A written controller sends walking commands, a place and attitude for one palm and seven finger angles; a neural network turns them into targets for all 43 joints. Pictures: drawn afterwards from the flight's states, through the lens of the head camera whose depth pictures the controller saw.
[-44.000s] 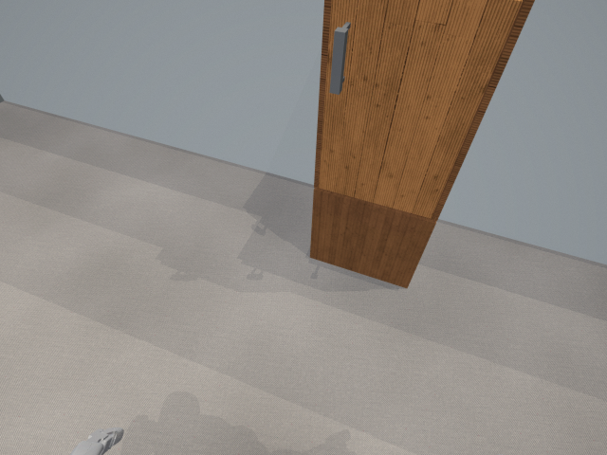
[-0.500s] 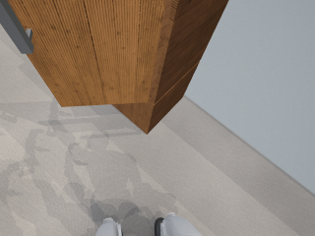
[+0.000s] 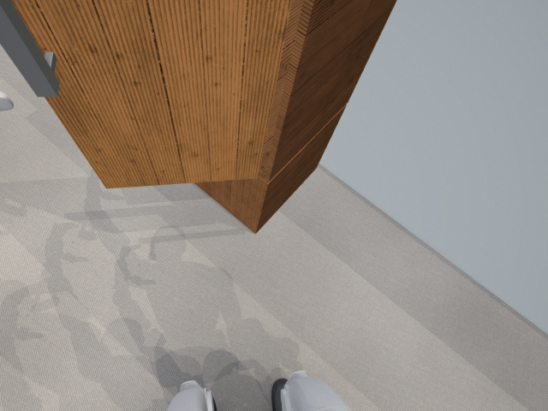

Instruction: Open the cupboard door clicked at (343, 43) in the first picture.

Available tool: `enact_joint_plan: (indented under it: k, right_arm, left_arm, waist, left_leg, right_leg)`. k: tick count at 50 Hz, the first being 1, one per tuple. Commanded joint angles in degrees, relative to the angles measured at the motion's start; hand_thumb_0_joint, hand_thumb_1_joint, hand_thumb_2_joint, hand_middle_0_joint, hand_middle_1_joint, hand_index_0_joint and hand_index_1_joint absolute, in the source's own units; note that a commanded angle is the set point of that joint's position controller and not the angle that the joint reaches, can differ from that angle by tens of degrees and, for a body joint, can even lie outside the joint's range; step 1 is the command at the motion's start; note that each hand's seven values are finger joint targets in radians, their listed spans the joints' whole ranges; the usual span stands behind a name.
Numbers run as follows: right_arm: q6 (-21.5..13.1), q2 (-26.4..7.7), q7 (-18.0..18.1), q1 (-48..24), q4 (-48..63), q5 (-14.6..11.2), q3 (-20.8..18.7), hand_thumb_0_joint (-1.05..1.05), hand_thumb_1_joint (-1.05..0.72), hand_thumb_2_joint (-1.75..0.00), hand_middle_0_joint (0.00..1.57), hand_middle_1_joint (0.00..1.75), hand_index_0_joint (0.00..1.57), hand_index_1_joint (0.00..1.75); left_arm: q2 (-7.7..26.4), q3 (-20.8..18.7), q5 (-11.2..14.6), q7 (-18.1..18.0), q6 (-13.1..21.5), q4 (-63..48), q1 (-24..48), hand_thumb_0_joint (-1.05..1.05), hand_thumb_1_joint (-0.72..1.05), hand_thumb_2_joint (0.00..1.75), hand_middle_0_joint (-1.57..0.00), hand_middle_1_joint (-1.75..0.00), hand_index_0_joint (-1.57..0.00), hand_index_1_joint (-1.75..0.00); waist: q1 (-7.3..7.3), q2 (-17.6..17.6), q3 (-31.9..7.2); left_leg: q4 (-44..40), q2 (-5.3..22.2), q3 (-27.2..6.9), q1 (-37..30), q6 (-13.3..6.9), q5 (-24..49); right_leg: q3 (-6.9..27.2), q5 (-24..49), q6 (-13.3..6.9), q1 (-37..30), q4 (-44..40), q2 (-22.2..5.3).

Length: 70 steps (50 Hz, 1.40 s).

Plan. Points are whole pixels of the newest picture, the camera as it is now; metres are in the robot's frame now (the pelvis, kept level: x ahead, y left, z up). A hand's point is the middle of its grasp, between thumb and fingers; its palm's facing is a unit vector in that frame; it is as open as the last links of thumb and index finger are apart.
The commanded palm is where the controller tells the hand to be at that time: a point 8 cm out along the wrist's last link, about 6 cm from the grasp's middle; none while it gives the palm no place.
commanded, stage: slide the fingers in behind the handle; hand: left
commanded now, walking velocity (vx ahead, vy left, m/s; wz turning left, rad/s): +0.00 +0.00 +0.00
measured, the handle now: (22, 31) +0.58 +0.24 +0.14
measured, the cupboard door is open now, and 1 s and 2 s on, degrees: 48 48 48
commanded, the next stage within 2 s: close the thumb around the handle in 1.40 s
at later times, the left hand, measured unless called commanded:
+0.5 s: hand (12, 59) +0.53 +0.25 +0.14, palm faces +0.04 -1.00 -0.01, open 14.0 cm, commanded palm +0.52 +0.28 +0.13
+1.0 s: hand (39, 55) +0.53 +0.22 +0.14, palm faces +0.04 -1.00 +0.00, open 13.9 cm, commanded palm +0.51 +0.25 +0.13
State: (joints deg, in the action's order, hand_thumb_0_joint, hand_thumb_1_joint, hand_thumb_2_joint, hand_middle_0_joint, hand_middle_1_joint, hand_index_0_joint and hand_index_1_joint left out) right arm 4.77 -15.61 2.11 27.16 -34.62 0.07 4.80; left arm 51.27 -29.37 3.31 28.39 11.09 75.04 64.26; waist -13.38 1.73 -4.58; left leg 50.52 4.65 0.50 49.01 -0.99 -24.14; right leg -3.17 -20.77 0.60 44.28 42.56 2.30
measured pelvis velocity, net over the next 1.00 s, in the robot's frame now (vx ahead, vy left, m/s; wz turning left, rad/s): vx -0.01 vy -0.02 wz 0.02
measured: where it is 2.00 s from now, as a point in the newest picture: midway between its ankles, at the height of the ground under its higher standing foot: outside the picture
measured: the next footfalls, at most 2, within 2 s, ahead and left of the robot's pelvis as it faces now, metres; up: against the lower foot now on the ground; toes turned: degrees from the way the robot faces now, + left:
none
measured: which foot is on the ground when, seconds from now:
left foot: down 0.00-1.00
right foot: down 0.00-1.00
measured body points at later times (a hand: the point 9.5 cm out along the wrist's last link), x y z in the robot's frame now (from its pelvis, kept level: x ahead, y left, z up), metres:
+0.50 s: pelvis +0.00 +0.00 +0.00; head +0.13 +0.03 +0.43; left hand +0.53 +0.30 +0.14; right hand -0.03 -0.27 -0.10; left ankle -0.02 +0.10 -0.70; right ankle -0.02 -0.13 -0.70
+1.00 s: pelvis -0.01 -0.02 +0.00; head +0.12 +0.00 +0.43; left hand +0.53 +0.27 +0.15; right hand -0.05 -0.29 -0.10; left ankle -0.02 +0.10 -0.70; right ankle -0.02 -0.14 -0.70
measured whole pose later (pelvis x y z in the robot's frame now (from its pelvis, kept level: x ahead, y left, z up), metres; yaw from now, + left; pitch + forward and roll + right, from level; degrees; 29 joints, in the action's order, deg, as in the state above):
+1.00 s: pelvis -0.01 -0.02 +0.00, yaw +1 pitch +20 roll -3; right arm 2.5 -16.4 1.1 27.3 -36.9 0.6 2.7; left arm 41.3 -25.3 3.9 19.1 12.7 73.6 63.6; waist -12.8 2.0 -4.4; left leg 48.2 4.6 -0.2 46.1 0.4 -22.5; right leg -3.7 -20.7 -0.8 42.2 42.5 2.4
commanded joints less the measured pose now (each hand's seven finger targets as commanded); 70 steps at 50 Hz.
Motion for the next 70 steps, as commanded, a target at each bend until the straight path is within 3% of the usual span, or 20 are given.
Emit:
enact_joint_plan:
  k: [1,6,13,16,19,24,26,28,34,36,40,42,45,46,49,51,53,56,63,70]
  right_arm:
    - [-0.37,-12.61,0.47,12.21,0.60,0.39,-5.28,0.00,-0.90,-0.90,0.20,0.30,0.20,0.30]
    - [-0.53,-12.38,-0.01,12.53,0.53,0.67,-5.77,0.00,-0.90,-0.90,0.20,0.30,0.20,0.30]
    - [-0.70,-12.03,-0.35,12.02,-0.16,0.86,-5.97,0.00,-0.90,-0.90,0.20,0.30,0.20,0.30]
    - [-0.97,-12.19,-0.35,11.92,0.12,0.85,-5.92,0.00,-0.90,-0.90,0.20,0.30,0.20,0.30]
    - [-1.25,-11.63,-0.62,11.06,0.12,0.82,-5.81,0.00,-0.90,-0.90,0.20,0.30,0.20,0.30]
    - [-1.61,-11.80,-0.43,11.36,-0.15,0.70,-5.99,0.00,-0.90,-0.90,0.20,0.30,0.20,0.30]
    - [-1.86,-11.65,-0.43,11.40,-0.58,0.81,-6.01,0.00,-0.90,-0.90,0.20,0.30,0.20,0.30]
    - [-1.98,-11.51,-0.47,11.16,-0.72,0.69,-5.93,0.00,-0.90,-0.90,0.20,0.30,0.20,0.30]
    - [-2.26,-11.68,-0.16,11.16,-0.17,0.47,-5.32,0.00,-0.90,-0.90,0.20,0.30,0.20,0.30]
    - [-2.45,-11.45,-0.22,11.40,-0.04,0.59,-5.42,0.00,-0.90,-0.90,0.20,0.30,0.20,0.30]
    - [-2.48,-11.21,-0.32,11.71,0.09,0.62,-5.86,0.00,-0.90,-0.90,0.20,0.30,0.20,0.30]
    - [-2.57,-11.32,-0.26,11.53,-0.46,0.54,-5.89,0.00,-0.90,-0.90,0.20,0.30,0.20,0.30]
    - [-2.67,-11.64,-0.04,11.80,-0.56,0.55,-5.99,0.00,-0.90,-0.90,0.20,0.30,0.20,0.30]
    - [-2.72,-11.31,-0.17,11.37,-0.47,0.46,-6.01,0.00,-0.90,-0.90,0.20,0.30,0.20,0.30]
    - [-2.86,-11.25,-0.44,11.37,-0.89,0.62,-6.06,0.00,-0.90,-0.90,0.20,0.30,0.20,0.30]
    - [-2.88,-11.04,-0.56,11.30,-1.13,0.65,-6.16,0.00,-0.90,-0.90,0.20,0.30,0.20,0.30]
    - [-2.94,-11.28,-0.58,11.37,-1.54,0.66,-6.21,0.00,-0.90,-0.90,0.20,0.30,0.20,0.30]
    - [-3.08,-11.27,-0.56,11.51,-1.41,0.78,-6.43,0.00,-0.90,-0.90,0.20,0.30,0.20,0.30]
    - [-2.81,-11.29,-0.65,11.05,-1.10,0.76,-6.29,0.00,-0.90,-0.90,0.20,0.30,0.20,0.30]
    - [-2.64,-11.06,-0.89,10.50,-0.38,0.82,-6.37,0.00,-0.90,-0.90,0.20,0.30,0.20,0.30]
  left_arm:
    - [12.21,0.61,1.73,-0.22,3.75,-12.23,23.67,0.00,-0.50,0.30,-0.30,-1.20,-0.30,-1.20]
    - [10.73,0.22,1.88,-2.45,3.76,-15.40,23.89,0.00,-0.50,0.30,-0.30,-1.20,-0.30,-1.20]
    - [5.37,3.44,1.81,-4.77,4.24,-15.93,26.55,0.00,-0.50,0.30,-0.30,-1.20,-0.30,-1.20]
    - [9.34,-0.14,1.50,-6.10,4.94,-15.86,25.44,0.00,-0.50,0.30,-0.30,-1.20,-0.30,-1.20]
    - [5.40,3.45,0.59,-7.16,5.13,-15.85,26.49,0.00,-0.50,0.30,-0.30,-1.20,-0.30,-1.20]
    - [5.05,3.28,0.79,-7.81,5.33,-14.87,26.99,0.00,-0.50,0.30,-0.30,-1.20,-0.30,-1.20]
    - [4.03,3.89,1.13,-7.78,5.97,-16.98,28.56,0.00,-0.50,0.30,-0.30,-1.20,-0.30,-1.20]
    - [2.81,4.25,1.35,-7.66,5.57,-14.21,26.29,0.00,-0.50,0.30,-0.30,-1.20,-0.30,-1.20]
    - [8.04,1.51,0.30,-9.08,3.82,-10.27,25.98,0.00,-0.50,0.30,-0.30,-1.20,-0.30,-1.20]
    - [8.66,1.87,-0.79,-9.62,4.90,-12.54,27.59,0.00,-0.50,0.30,-0.30,-1.20,-0.30,-1.20]
    - [4.62,3.82,-0.01,-8.70,5.81,-13.57,25.10,0.00,-0.50,0.30,-0.30,-1.20,-0.30,-1.20]
    - [3.02,4.38,1.16,-7.94,5.44,-12.37,26.06,0.00,-0.50,0.30,-0.30,-1.20,-0.30,-1.20]
    - [5.60,1.84,1.91,-7.85,5.71,-14.13,26.89,0.00,-0.50,0.30,-0.30,-1.20,-0.30,-1.20]
    - [4.04,2.95,1.89,-8.08,5.64,-14.30,26.96,0.00,-0.50,0.30,-0.30,-1.20,-0.30,-1.20]
    - [3.71,3.75,0.69,-9.33,5.74,-14.46,25.79,0.00,-0.50,0.30,-0.30,-1.20,-0.30,-1.20]
    - [0.65,5.73,0.69,-9.78,5.83,-14.22,26.11,0.00,-0.50,0.30,-0.30,-1.20,-0.30,-1.20]
    - [0.48,5.86,0.93,-9.88,5.52,-13.48,27.11,0.00,-0.50,0.30,-0.30,-1.20,-0.30,-1.20]
    - [0.74,4.87,1.40,-9.56,5.99,-14.97,26.71,0.00,-0.50,0.30,-0.30,-1.20,-0.30,-1.20]
    - [2.24,3.44,1.41,-9.56,5.90,-14.04,24.67,0.00,-0.50,0.30,-0.30,-1.20,-0.30,-1.20]
    - [0.21,3.93,2.00,-9.91,6.77,-16.42,23.61,0.00,-0.50,0.30,-0.30,-1.20,-0.30,-1.20]
  waist:
    - [0.28,14.11,-26.29]
    - [0.85,14.94,-28.84]
    - [-0.40,13.88,-26.06]
    - [0.97,13.11,-28.29]
    - [0.08,13.76,-25.90]
    - [-0.26,11.59,-27.17]
    - [-0.29,13.65,-29.48]
    - [-0.20,11.98,-27.27]
    - [-0.02,7.00,-23.62]
    - [0.04,9.18,-25.75]
    - [0.04,9.64,-27.77]
    - [-0.55,9.36,-26.33]
    - [0.23,8.36,-28.13]
    - [0.10,10.10,-28.00]
    - [0.16,8.97,-25.96]
    - [-0.35,9.80,-25.64]
    - [-0.86,9.40,-24.35]
    - [-0.04,10.60,-28.19]
    - [0.48,8.23,-26.12]
    - [1.06,9.80,-26.80]
  left_leg:
    - [-2.84,-1.02,-4.47,-30.46,-0.19,34.71]
    - [-2.84,-0.82,-4.90,-33.27,0.31,38.42]
    - [-3.34,-0.80,-5.50,-33.15,0.62,35.90]
    - [-3.36,-1.19,-5.06,-31.88,0.35,35.39]
    - [-3.34,-1.44,-4.43,-30.42,0.10,33.06]
    - [-3.58,-1.56,-4.49,-30.10,-0.20,30.87]
    - [-3.39,-1.57,-4.60,-32.29,-0.05,32.87]
    - [-3.45,-1.71,-4.06,-30.24,-0.30,30.73]
    - [-4.45,-2.64,-2.27,-20.29,-1.56,23.44]
    - [-4.21,-2.73,-2.26,-21.63,-1.48,24.89]
    - [-4.00,-2.65,-2.17,-24.66,-1.35,26.70]
    - [-4.20,-2.48,-2.04,-24.61,-1.27,25.48]
    - [-4.47,-2.69,-2.19,-24.40,-1.47,25.63]
    - [-4.50,-2.83,-1.88,-24.67,-1.36,25.55]
    - [-4.64,-2.65,-2.02,-23.78,-1.40,24.48]
    - [-4.60,-2.62,-2.25,-25.51,-1.26,25.77]
    - [-4.68,-2.52,-2.43,-25.48,-1.22,24.54]
    - [-4.56,-2.63,-2.52,-28.00,-1.07,28.18]
    - [-4.57,-2.66,-2.34,-25.97,-1.13,28.99]
    - [-4.51,-2.38,-2.80,-28.80,-0.76,31.97]
  right_leg:
    - [-0.78,21.18,-0.93,-2.63,-2.42,2.45]
    - [-0.80,21.99,-0.98,-3.00,-2.32,2.41]
    - [-1.18,19.71,-1.09,-1.39,-2.59,2.31]
    - [-0.67,21.19,-1.23,-4.59,-2.11,2.17]
    - [-0.55,20.89,-1.03,-3.87,-2.31,2.02]
    - [-0.26,20.67,-1.04,-5.14,-2.49,2.01]
    - [-0.13,21.76,-1.07,-5.19,-2.43,1.93]
    - [-0.04,21.34,-1.05,-5.44,-2.75,2.02]
    - [1.37,22.09,-0.50,-11.23,-3.35,1.37]
    - [1.53,23.48,-0.54,-11.56,-2.81,1.30]
    - [1.40,24.39,-0.81,-11.26,-2.82,1.54]
    - [1.35,23.47,-0.59,-10.44,-3.44,1.60]
    - [1.51,24.36,-0.84,-12.62,-3.27,1.58]
    - [1.65,24.31,-0.63,-12.00,-3.52,1.43]
    - [1.44,22.89,-0.55,-11.20,-3.73,1.46]
    - [1.19,22.95,-0.66,-9.62,-3.77,1.51]
    - [1.12,21.32,-0.64,-8.47,-4.04,1.59]
    - [1.13,24.32,-0.86,-10.13,-3.50,1.52]
    - [1.09,26.25,-0.75,-11.49,-3.24,1.53]
    - [0.50,26.01,-1.16,-10.20,-2.71,1.68]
